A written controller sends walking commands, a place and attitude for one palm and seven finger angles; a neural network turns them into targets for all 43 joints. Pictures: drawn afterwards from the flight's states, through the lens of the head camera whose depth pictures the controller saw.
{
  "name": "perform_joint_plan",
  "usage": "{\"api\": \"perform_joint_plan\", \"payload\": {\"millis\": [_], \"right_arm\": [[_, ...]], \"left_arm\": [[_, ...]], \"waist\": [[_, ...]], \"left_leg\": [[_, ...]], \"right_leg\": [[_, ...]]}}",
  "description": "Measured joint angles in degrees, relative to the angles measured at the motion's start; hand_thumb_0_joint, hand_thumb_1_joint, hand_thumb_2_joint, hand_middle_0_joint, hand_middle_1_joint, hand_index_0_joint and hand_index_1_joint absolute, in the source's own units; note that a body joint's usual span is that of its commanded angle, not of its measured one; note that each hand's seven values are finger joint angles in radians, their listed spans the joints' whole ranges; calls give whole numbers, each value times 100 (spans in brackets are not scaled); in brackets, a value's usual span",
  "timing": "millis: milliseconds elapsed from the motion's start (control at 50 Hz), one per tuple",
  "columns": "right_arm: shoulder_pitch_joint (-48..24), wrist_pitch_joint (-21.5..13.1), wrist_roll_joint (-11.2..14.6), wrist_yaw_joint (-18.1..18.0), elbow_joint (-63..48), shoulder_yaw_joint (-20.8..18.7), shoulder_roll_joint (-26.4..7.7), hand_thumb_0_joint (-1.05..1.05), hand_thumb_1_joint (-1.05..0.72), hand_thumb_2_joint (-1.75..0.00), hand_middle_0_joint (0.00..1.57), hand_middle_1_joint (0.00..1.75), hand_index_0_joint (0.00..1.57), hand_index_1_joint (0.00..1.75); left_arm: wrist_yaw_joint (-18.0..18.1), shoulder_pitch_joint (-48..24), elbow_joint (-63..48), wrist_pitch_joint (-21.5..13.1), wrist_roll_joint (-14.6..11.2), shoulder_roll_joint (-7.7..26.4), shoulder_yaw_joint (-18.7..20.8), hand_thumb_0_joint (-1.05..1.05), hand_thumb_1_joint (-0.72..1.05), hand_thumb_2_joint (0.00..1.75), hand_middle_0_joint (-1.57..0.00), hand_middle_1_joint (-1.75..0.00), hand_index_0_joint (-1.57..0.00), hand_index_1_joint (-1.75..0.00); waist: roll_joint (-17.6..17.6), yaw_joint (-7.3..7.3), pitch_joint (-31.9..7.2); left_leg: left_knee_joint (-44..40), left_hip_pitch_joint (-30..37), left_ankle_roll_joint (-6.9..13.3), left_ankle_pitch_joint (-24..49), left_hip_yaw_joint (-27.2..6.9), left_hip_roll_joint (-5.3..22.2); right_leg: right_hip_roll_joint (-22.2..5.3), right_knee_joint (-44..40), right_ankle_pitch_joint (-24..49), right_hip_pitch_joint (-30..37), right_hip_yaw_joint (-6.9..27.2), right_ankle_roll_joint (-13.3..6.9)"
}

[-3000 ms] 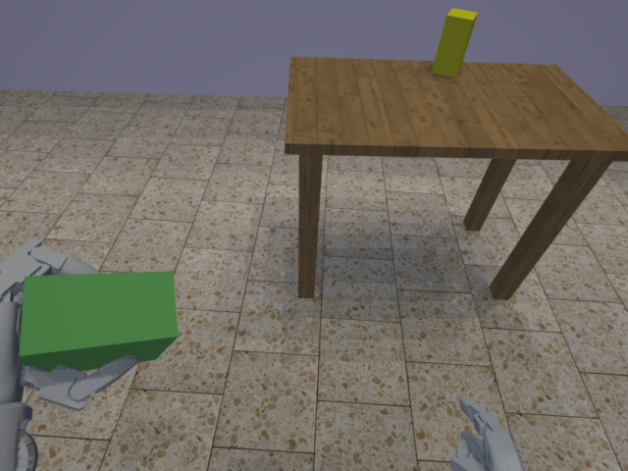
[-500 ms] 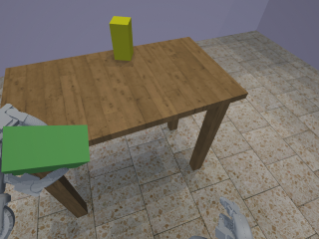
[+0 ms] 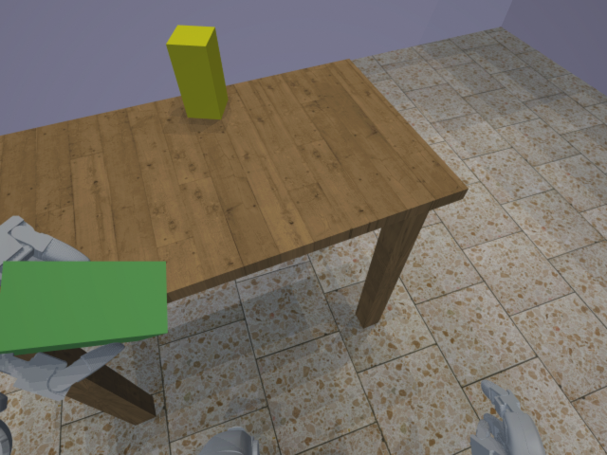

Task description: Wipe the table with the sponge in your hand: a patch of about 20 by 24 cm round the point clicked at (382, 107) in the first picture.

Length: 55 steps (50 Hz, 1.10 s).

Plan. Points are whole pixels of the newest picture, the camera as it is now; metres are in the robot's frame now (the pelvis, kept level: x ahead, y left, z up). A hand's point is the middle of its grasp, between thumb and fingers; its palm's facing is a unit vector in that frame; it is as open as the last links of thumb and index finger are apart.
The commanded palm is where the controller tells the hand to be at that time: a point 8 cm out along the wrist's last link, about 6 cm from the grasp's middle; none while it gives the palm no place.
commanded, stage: come to a stop and stand still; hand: left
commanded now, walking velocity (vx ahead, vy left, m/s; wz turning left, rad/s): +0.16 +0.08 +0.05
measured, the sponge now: (106, 307) +0.23 +0.19 +0.15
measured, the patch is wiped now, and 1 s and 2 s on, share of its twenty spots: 0.00 0.00 0.00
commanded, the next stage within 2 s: look again from close up in 1.54 s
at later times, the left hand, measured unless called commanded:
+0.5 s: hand (72, 300) +0.23 +0.21 +0.17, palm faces +0.43 -0.78 -0.45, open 10.5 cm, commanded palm +0.18 +0.25 +0.17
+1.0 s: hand (25, 396) +0.15 +0.22 +0.17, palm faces +0.46 -0.78 -0.41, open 10.5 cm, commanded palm +0.11 +0.25 +0.17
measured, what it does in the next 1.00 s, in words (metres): steps on the spot: left foot, then right foot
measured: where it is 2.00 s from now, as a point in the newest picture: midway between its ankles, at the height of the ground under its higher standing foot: outside the picture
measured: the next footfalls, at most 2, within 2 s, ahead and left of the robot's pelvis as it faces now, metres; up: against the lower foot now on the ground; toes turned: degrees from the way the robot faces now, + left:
left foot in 0.08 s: +0.12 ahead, +0.13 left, +0.00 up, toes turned +9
right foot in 0.44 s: +0.09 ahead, -0.12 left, +0.00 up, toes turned -4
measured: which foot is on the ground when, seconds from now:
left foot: up 0.00-0.06, down 0.08-0.48, up 0.50-0.88, down 0.90-1.00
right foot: down 0.00-0.10, up 0.12-0.42, down 0.44-0.92, up 0.94-1.00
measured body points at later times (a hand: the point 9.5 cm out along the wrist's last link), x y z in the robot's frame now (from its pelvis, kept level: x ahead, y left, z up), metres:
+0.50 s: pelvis +0.02 -0.03 -0.01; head +0.03 -0.05 +0.44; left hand +0.20 +0.25 +0.20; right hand +0.20 -0.21 -0.10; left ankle +0.08 +0.12 -0.74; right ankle +0.06 -0.11 -0.74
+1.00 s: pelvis -0.04 -0.03 -0.01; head -0.05 -0.03 +0.44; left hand +0.12 +0.26 +0.19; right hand +0.12 -0.27 -0.09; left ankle -0.07 +0.10 -0.74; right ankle +0.03 -0.11 -0.72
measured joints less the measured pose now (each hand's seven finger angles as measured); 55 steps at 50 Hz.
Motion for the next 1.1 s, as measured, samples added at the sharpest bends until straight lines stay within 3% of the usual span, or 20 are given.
{"api": "perform_joint_plan", "payload": {"millis": [80,120,160,200,320,440,460,500,560,620,660,760,840,900,920,960,1020,1100], "right_arm": [[122,17,19,-8,-135,-8,27,2,-91,-90,20,30,19,29],[73,52,39,-36,-94,-5,183,2,-91,-90,20,30,19,29],[6,71,27,-19,-51,85,365,2,-91,-90,20,30,19,29],[-38,36,-12,32,6,241,541,2,-91,-90,20,30,19,29],[-41,-232,-66,208,-50,626,926,2,-90,-90,21,30,20,29],[-10,-392,-47,186,-73,714,909,2,-90,-90,21,30,20,30],[-28,-385,-31,174,-54,697,858,1,-90,-90,21,30,20,30],[-65,-326,-9,148,40,628,689,1,-90,-90,21,30,20,30],[-57,-212,26,117,205,489,446,2,-90,-90,21,30,20,30],[-41,-124,41,64,275,377,227,2,-90,-90,21,30,20,30],[-18,-97,41,18,277,298,115,2,-90,-90,21,30,20,30],[64,-61,17,-25,209,99,-65,2,-91,-90,20,30,19,29],[145,-51,10,-10,141,28,-98,2,-91,-90,20,30,19,29],[241,-54,9,-11,67,46,-89,2,-91,-90,20,30,19,29],[251,-60,8,-28,68,49,-44,2,-91,-90,20,30,19,29],[287,-75,18,-42,104,100,120,2,-91,-90,20,30,19,29],[430,-165,37,-15,203,240,419,2,-91,-90,20,30,19,29],[487,-325,30,55,328,453,687,2,-90,-90,20,30,20,29]], "left_arm": [[87,69,-203,-61,-63,108,208,0,-51,99,-69,-136,-70,-136],[111,-102,-36,-54,-95,134,252,0,-51,99,-69,-136,-70,-136],[99,-348,282,7,-89,91,211,0,-51,99,-69,-136,-70,-136],[64,-545,524,128,-71,39,137,0,-51,99,-69,-136,-70,-136],[-17,-430,126,392,-80,-114,-92,0,-51,99,-69,-136,-69,-136],[-30,-306,106,348,-112,-33,-62,0,-51,99,-69,-136,-69,-136],[-22,-342,215,341,-103,-49,-34,0,-51,99,-69,-136,-69,-136],[-14,-423,489,367,-78,-188,-73,0,-51,99,-69,-136,-69,-136],[-35,-460,795,501,-93,-407,-203,0,-51,99,-69,-136,-69,-136],[-45,-395,967,523,-73,-518,-308,0,-51,100,-69,-136,-69,-136],[-51,-374,991,476,-48,-479,-355,0,-51,100,-69,-136,-69,-136],[-49,-210,679,279,-35,-223,-274,0,-51,100,-69,-136,-69,-136],[-5,-11,377,158,-39,-74,-87,0,-51,100,-69,-136,-69,-136],[32,44,310,131,-48,-77,-35,0,-51,100,-69,-136,-69,-136],[39,7,338,126,-58,-86,-32,0,-51,100,-69,-136,-69,-136],[56,-99,498,133,-42,-123,-44,0,-51,100,-69,-136,-69,-136],[35,-250,835,223,34,-197,-82,0,-51,100,-69,-136,-69,-136],[45,-472,1029,358,68,-383,-201,0,-51,100,-69,-136,-69,-136]], "waist": [[18,57,-128],[-115,91,-172],[-128,105,-213],[-90,81,-248],[-28,183,-167],[197,293,-151],[267,307,-135],[508,265,-116],[481,281,-246],[354,171,-337],[283,65,-364],[142,-38,-368],[60,25,-405],[128,67,-478],[129,92,-470],[60,161,-452],[31,196,-640],[108,263,-713]], "left_leg": [[-1267,651,71,676,238,-135],[-1189,755,377,621,345,-249],[-1028,777,405,420,343,-241],[-1093,842,343,415,250,-202],[-1426,1066,221,610,141,-48],[-1362,984,23,676,34,94],[-1258,940,-22,644,10,137],[-1014,847,-63,395,-149,236],[82,520,-58,-482,-416,-93],[1139,276,-104,-450,-495,-334],[1354,261,-112,-373,-507,-364],[566,656,-31,-535,-506,-296],[-557,1139,72,-702,-405,-302],[-1616,1631,192,-558,-298,-282],[-1803,1697,187,-180,-294,-269],[-1722,1738,102,230,-267,-269],[-1642,1780,40,107,-308,-229],[-1595,1809,-46,72,-356,-147]], "right_leg": [[-12,473,-408,18,35,134],[-130,1261,-816,-201,224,225],[4,2295,-1324,-583,532,274],[120,2806,-1309,-862,639,335],[161,1946,-645,-1005,653,424],[234,614,-199,-500,518,468],[273,400,251,-425,484,370],[407,353,476,-378,368,74],[336,329,421,-475,437,-123],[226,152,570,-536,483,-144],[172,49,673,-582,445,-156],[120,-150,910,-740,382,-190],[108,-260,1099,-881,400,-167],[163,-169,1131,-984,345,-98],[183,-22,1019,-1036,358,-52],[215,555,290,-1139,499,118],[274,1817,-314,-1366,596,264],[233,1758,-423,-1095,515,366]]}}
